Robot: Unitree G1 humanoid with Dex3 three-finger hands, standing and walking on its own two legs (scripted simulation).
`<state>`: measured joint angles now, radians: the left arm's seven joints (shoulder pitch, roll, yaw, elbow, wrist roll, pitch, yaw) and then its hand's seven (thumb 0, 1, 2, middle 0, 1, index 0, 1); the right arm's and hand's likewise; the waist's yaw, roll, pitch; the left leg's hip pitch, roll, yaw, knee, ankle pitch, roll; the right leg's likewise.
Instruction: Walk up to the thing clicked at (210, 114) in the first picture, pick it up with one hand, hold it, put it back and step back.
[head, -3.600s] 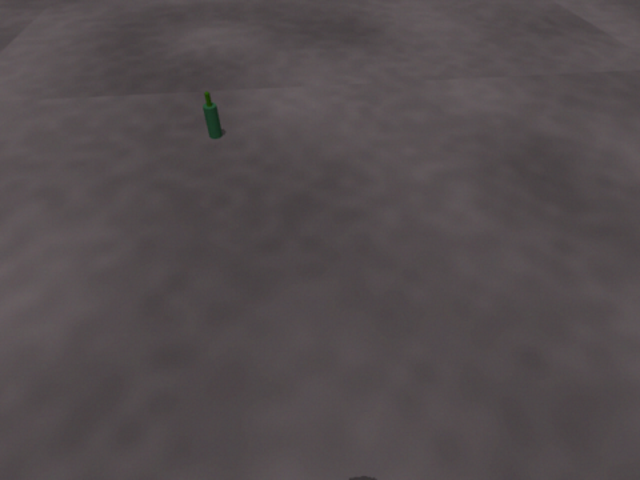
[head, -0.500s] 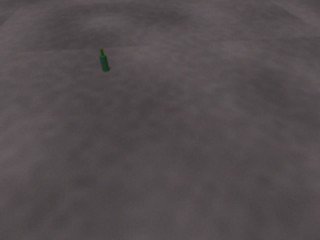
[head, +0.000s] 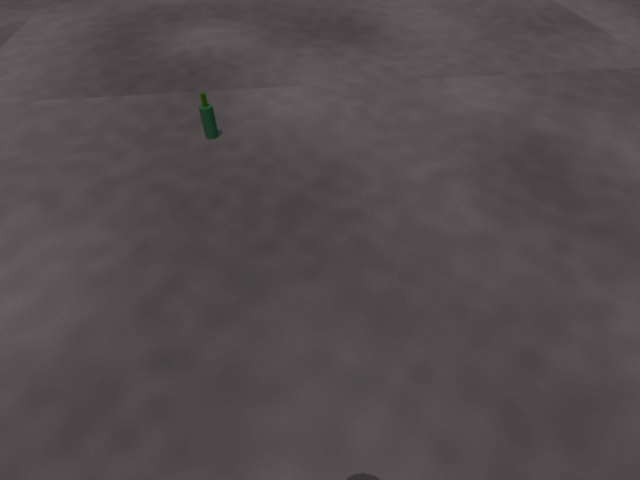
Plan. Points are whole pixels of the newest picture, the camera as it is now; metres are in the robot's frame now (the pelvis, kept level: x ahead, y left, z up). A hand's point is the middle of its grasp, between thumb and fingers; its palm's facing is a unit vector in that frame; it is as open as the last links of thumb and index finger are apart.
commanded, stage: stand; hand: left
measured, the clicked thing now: (207, 115) +2.01 +0.64 -0.65
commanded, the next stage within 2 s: walk up in 0.12 s
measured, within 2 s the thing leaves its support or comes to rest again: neither
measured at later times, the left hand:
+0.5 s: hand out of the picture +0.09 +0.40 -0.18, palm faces +0.11 -0.91 -0.41, open 7.4 cm
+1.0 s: hand (100, 295) +0.48 +0.43 -0.15, palm faces +0.09 -0.92 -0.38, open 7.4 cm
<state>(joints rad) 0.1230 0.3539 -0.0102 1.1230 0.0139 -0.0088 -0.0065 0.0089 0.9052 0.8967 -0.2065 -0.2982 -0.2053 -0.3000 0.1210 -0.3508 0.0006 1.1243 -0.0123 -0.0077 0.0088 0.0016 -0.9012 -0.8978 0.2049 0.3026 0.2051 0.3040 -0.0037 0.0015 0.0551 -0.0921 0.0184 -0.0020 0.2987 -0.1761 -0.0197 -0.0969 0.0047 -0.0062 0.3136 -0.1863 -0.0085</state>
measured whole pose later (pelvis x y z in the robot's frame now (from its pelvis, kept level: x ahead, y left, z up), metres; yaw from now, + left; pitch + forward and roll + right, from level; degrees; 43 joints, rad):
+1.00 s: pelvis +0.39 +0.14 -0.03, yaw +10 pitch -1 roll +0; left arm 0.11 0.42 0.07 0.96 0.01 -0.04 -0.11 0.01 0.91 0.90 -0.21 -0.30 -0.20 -0.30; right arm 0.39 -0.43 -0.08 0.96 -0.02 -0.08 0.06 0.00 -0.90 -0.90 0.21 0.30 0.21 0.30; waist -0.05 0.04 0.04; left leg 0.10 0.06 0.04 0.47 -0.52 -0.01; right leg -0.46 -0.06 -0.09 0.58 -0.11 -0.03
